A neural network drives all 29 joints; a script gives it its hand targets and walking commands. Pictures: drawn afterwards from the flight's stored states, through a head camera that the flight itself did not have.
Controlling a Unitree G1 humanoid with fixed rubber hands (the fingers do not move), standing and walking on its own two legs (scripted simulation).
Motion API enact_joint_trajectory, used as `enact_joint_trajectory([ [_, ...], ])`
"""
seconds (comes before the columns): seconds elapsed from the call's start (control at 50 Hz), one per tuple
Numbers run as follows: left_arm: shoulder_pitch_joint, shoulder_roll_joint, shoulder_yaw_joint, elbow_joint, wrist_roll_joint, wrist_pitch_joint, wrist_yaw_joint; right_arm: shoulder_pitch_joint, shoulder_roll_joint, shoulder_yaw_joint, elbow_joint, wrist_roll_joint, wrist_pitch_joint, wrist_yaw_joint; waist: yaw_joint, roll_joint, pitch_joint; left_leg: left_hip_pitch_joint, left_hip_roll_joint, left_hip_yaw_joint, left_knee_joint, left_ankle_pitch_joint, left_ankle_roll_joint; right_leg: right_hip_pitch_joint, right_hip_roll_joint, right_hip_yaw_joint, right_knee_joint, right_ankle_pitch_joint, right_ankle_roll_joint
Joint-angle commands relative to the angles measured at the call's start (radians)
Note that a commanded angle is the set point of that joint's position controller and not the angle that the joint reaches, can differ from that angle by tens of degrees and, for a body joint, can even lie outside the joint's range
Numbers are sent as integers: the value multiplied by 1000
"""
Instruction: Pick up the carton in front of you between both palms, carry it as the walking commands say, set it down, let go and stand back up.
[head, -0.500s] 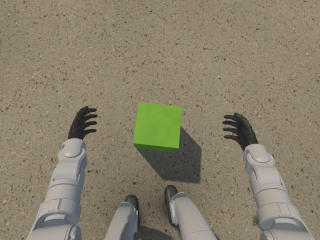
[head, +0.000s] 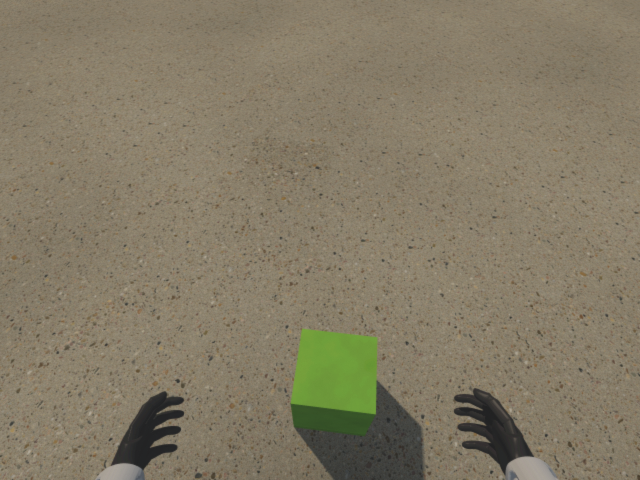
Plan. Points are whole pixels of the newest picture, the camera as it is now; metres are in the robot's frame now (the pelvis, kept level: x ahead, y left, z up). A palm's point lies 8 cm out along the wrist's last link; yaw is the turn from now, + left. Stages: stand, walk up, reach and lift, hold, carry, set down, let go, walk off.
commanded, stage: let go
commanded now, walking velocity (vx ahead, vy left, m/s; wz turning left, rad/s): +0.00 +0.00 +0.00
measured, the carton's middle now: (334, 383) +0.43 -0.06 -0.65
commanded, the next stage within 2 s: stand in 0.42 s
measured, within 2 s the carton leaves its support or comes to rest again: neither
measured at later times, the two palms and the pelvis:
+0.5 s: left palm out of the picture +0.15 +0.23 -0.08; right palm (535, 450) +0.16 -0.27 -0.07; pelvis +0.00 -0.02 -0.01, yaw +1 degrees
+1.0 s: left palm out of the picture +0.13 +0.27 -0.09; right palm (558, 457) +0.15 -0.31 -0.09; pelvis +0.01 -0.02 +0.00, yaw +2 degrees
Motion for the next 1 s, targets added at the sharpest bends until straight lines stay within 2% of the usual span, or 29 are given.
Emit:
enact_joint_trajectory([
  [0.0, -31, 72, 7, -115, -6, 14, -11, -54, -108, -38, -94, -10, 15, 1, 10, 42, -28, -45, 38, 0, -127, 175, -43, 169, 36, -71, -17, 136, 3],
  [0.12, -40, 77, -2, -134, -10, 53, -22, -42, -110, -47, -89, -26, 57, -2, 1, 9, 17, -27, 39, 2, -122, 171, -39, 208, 37, -65, -15, 143, 2],
  [0.24, -31, 84, 9, -133, 2, 68, -23, -41, -101, -46, -100, -23, 69, -3, 12, 13, 3, 6, 23, 11, -96, 230, -44, 222, 31, -55, -16, 189, 4],
  [0.26, 24, 94, 19, -83, -11, 40, -4, -87, -135, -55, -160, -39, 118, -31, 16, 3, -47, 57, 25, 10, -58, 324, -46, 195, 56, -67, 15, 174, 6],
  [0.28, 17, 91, 15, -94, -9, 34, 6, -59, -131, -41, -142, -32, 132, -42, 19, 21, -47, 59, 24, 7, -44, 351, -48, 180, 51, -61, 19, 179, 3],
  [0.32, 1, 84, 1, -101, -11, 32, 12, -53, -115, -26, -145, -27, 144, -52, 12, 20, -43, 54, 20, 7, -40, 341, -45, 158, 48, -55, 23, 188, 5],
  [0.4, -15, 94, 2, -98, -9, 33, 13, -51, -105, -15, -152, -23, 156, -64, 12, 16, -31, 30, 10, 19, -37, 303, -39, 149, 42, -48, 23, 203, 10],
  [0.42, -5, 228, 44, 45, 35, 8, 46, -98, -213, -52, -19, -49, 81, -97, 35, 63, 7, -87, 50, -6, 8, 134, -54, 32, -55, 6, 4, 144, 13],
  [0.46, -18, 238, 39, 75, 45, -19, 60, -64, -194, -47, 21, -55, 18, -103, 14, 12, -14, -49, 56, -31, 0, -6, -45, -20, -78, 47, -22, 2, -7],
  [0.5, -47, 224, 38, 94, 45, -35, 60, -72, -192, -45, 55, -56, -14, -96, 15, -1, -24, -42, 67, -53, -3, -40, -32, -47, -73, 54, -38, -102, -14],
  [0.54, -60, 219, 33, 117, 40, -45, 53, -85, -207, -46, 82, -52, -33, -88, 17, -3, -47, -37, 75, -64, -3, 17, -28, -28, -70, 50, -27, -45, -19],
  [0.62, -51, 235, 31, 161, 33, -57, 53, -79, -232, -45, 135, -51, -51, -92, 20, -8, -94, -6, 87, -70, 7, 180, -33, 32, -80, 46, 10, 166, -22],
  [0.68, -49, 253, 31, 191, 30, -60, 58, -73, -247, -40, 173, -50, -57, -98, 18, -15, -114, 14, 92, -72, 12, 252, -33, 60, -88, 48, 18, 239, -26],
  [0.82, -53, 278, 27, 250, 24, -61, 65, -68, -269, -31, 239, -48, -64, -105, 20, -10, -110, 31, 101, -77, 2, 318, -29, 89, -97, 51, 13, 302, -29],
  [0.98, -67, 283, 21, 301, 20, -63, 67, -78, -282, -25, 289, -46, -70, -109, 22, 2, -97, 37, 110, -82, -24, 333, -25, 109, -100, 52, -1, 310, -31],
])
